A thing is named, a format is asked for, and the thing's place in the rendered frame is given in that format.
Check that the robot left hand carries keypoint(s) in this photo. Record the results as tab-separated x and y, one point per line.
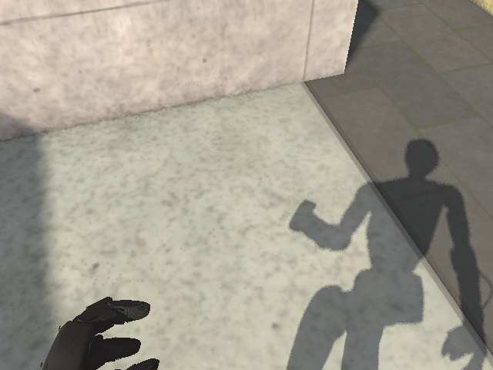
76	346

